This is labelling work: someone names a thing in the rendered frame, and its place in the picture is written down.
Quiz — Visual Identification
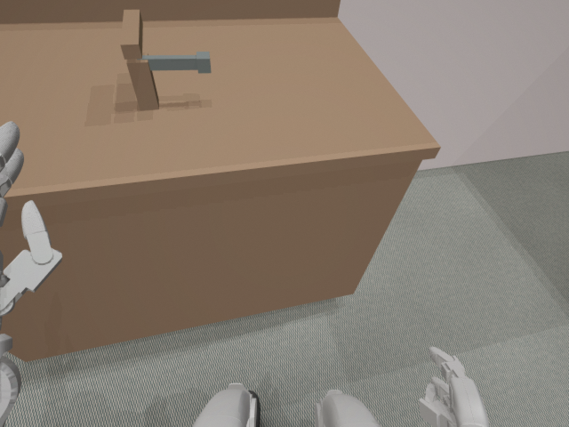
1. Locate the robot right hand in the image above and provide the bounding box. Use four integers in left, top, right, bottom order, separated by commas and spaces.
420, 347, 490, 427

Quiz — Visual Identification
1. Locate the left robot forearm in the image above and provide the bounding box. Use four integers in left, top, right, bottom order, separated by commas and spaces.
0, 334, 21, 427

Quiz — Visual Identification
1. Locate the counter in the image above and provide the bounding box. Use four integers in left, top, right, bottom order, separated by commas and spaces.
0, 0, 441, 362

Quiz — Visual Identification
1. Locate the left robot shin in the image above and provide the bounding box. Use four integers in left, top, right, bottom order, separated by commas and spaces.
227, 383, 251, 395

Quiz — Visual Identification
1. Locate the robot left hand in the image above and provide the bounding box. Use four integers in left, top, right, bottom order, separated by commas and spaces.
0, 121, 62, 330

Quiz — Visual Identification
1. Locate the tap lever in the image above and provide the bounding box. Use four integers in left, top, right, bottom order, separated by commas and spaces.
137, 52, 212, 73

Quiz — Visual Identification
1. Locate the right robot thigh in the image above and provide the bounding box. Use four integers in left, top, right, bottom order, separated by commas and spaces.
315, 394, 381, 427

